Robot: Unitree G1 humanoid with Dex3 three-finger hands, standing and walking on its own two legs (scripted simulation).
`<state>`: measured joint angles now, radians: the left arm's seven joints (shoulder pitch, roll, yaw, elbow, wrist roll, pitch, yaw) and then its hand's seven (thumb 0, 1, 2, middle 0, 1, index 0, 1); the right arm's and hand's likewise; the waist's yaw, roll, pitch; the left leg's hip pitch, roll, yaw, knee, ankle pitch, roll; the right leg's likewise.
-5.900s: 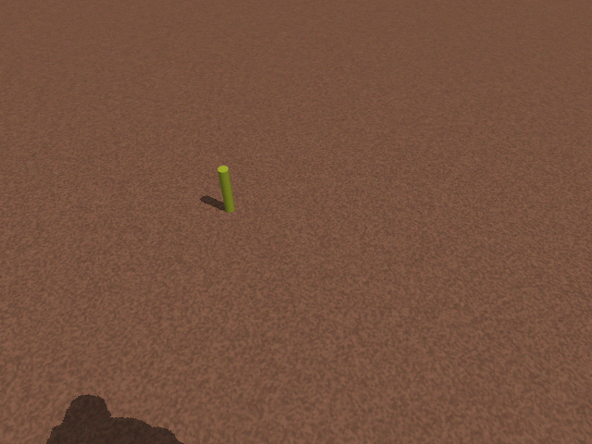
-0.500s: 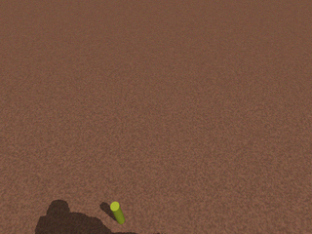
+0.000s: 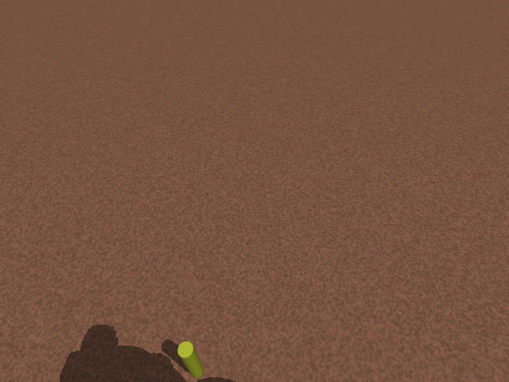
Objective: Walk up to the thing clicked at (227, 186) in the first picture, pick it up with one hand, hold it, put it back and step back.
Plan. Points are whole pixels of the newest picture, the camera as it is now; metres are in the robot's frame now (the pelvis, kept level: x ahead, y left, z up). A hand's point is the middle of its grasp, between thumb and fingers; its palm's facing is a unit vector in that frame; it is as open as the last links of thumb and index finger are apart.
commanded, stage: walk up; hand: left
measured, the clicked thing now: (191, 361) +0.33 +0.22 -0.64
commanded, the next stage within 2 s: none
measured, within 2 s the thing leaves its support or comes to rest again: neither
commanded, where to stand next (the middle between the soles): +0.01 +0.02 m, yaw -1 degrees
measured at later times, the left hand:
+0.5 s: hand out of the picture +0.10 +0.32 -0.18, palm faces -0.08 -0.93 -0.35, open 7.4 cm
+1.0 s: hand out of the picture -0.05 +0.28 -0.12, palm faces +0.01 -0.91 -0.42, open 7.4 cm
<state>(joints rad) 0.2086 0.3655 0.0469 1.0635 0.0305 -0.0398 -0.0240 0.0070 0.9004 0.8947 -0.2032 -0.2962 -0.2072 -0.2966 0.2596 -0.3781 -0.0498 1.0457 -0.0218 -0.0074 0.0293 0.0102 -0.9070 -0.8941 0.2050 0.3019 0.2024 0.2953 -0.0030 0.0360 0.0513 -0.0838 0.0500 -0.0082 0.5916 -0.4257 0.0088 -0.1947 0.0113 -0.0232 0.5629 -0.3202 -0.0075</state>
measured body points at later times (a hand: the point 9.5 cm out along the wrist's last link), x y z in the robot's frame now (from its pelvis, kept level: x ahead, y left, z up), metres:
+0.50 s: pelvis +0.00 +0.05 -0.01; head +0.06 +0.08 +0.43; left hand +0.10 +0.36 -0.15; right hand +0.13 -0.26 -0.11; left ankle +0.14 +0.16 -0.73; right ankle -0.06 -0.10 -0.64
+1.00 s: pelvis -0.06 +0.00 +0.01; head -0.05 -0.03 +0.46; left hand -0.05 +0.32 -0.09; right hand -0.05 -0.33 -0.12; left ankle -0.08 +0.14 -0.68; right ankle -0.11 -0.11 -0.73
